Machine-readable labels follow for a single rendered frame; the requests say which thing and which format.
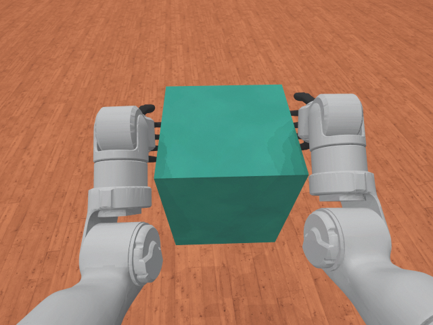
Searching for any robot left upper arm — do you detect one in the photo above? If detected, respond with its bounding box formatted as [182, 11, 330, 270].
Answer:
[16, 222, 163, 325]

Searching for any robot right hand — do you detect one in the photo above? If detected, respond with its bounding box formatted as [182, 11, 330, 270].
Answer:
[290, 92, 315, 150]

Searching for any right robot forearm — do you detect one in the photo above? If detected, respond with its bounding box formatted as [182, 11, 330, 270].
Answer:
[298, 93, 392, 249]

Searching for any robot left hand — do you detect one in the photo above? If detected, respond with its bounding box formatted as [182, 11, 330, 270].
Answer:
[139, 104, 161, 163]

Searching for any left robot forearm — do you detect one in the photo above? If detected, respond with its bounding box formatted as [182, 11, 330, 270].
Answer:
[79, 106, 156, 272]

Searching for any robot right upper arm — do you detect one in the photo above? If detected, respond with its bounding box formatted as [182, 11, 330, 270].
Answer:
[302, 208, 433, 325]

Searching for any carton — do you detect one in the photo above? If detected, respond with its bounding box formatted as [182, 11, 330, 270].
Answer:
[154, 85, 309, 245]

